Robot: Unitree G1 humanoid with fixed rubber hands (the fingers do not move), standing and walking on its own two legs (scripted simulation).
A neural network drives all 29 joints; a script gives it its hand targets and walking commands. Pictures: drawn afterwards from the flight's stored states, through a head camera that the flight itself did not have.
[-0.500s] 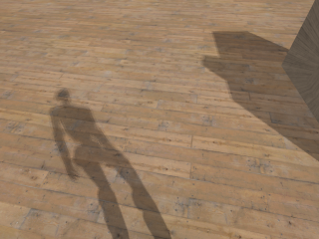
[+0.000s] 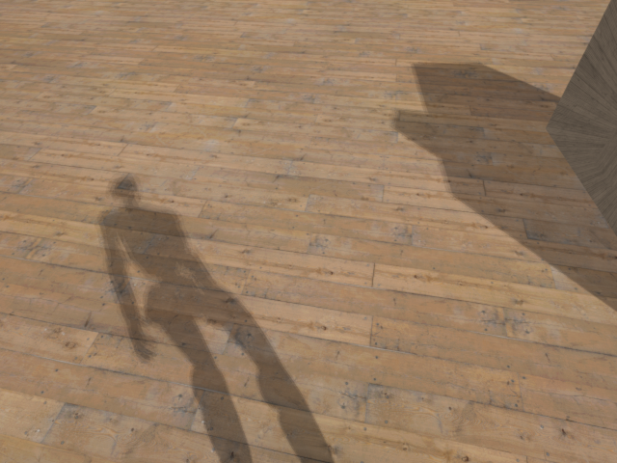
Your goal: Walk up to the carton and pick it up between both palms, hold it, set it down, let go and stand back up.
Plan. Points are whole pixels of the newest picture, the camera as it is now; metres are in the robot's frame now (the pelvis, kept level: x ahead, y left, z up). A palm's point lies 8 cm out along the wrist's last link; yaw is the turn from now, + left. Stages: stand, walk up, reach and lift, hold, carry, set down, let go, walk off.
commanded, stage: stand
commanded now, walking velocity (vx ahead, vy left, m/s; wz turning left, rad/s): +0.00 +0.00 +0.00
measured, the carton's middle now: out of the picture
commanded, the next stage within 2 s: walk up in 0.34 s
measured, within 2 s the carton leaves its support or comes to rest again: neither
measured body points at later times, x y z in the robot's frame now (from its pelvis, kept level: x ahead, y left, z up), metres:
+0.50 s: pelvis +0.00 -0.01 +0.00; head +0.00 -0.01 +0.45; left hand -0.05 +0.19 -0.16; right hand -0.03 -0.21 -0.16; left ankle +0.00 +0.11 -0.74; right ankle +0.00 -0.13 -0.74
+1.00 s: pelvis +0.09 -0.14 -0.03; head +0.05 -0.18 +0.42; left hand +0.33 +0.12 -0.06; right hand +0.09 -0.51 -0.12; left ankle +0.03 +0.06 -0.67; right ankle +0.08 -0.27 -0.74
